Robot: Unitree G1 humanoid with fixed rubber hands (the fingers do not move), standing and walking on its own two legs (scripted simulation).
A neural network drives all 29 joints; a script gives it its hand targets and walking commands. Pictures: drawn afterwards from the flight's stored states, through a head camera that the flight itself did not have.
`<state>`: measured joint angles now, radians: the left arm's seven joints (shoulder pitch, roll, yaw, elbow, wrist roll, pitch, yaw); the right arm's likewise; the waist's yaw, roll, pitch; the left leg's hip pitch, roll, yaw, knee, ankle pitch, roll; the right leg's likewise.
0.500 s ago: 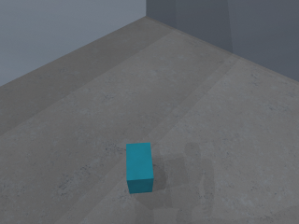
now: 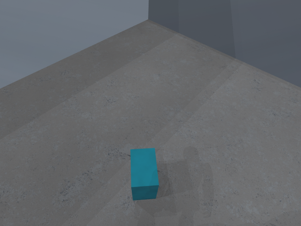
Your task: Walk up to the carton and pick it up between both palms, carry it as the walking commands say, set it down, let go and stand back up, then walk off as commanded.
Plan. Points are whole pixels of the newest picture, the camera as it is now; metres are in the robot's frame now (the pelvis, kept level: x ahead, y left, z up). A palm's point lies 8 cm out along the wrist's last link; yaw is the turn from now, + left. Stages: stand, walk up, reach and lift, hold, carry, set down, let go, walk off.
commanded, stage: walk up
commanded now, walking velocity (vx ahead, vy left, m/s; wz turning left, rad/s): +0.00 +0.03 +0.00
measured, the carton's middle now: (143, 174) +0.47 +0.01 -0.64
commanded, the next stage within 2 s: none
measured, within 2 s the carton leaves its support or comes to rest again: neither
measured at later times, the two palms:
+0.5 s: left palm out of the picture +0.02 +0.23 -0.15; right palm out of the picture -0.02 -0.22 -0.15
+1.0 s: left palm out of the picture -0.02 +0.24 -0.15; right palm out of the picture -0.02 -0.23 -0.15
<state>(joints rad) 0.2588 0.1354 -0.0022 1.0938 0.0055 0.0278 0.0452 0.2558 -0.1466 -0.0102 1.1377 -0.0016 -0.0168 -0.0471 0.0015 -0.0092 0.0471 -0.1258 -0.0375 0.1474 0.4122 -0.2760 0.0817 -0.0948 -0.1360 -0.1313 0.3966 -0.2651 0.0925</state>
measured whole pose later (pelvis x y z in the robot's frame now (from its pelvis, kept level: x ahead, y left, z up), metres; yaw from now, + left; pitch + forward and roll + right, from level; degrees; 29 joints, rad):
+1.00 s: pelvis -0.02 +0.01 -0.01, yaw +0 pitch +0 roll +0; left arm 0.30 0.15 -0.01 1.04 0.01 0.05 0.06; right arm 0.27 -0.20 -0.03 1.09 -0.02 0.02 -0.02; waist 0.00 0.01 0.04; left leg -0.21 -0.06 0.17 0.50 -0.29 0.10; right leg -0.21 -0.17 -0.10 0.52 -0.29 0.10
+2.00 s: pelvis +0.13 -0.01 +0.00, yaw +4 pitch +0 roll +2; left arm 0.41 0.17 0.05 1.01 0.03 0.01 0.05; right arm 0.04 -0.26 -0.05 0.96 0.00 0.07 0.03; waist 0.06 0.00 0.11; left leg -0.44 0.03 0.04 0.76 -0.28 -0.06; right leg -0.15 -0.19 -0.16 0.48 -0.30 0.09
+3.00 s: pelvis +0.08 +0.03 +0.00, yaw +4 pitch -2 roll +0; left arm 0.26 0.15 0.01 1.08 0.00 0.00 0.02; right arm 0.24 -0.14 0.00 1.12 -0.01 0.00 -0.03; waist 0.00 -0.01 0.06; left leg -0.14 0.02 0.00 0.39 -0.21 -0.02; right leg -0.11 0.01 -0.09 0.38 -0.23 -0.04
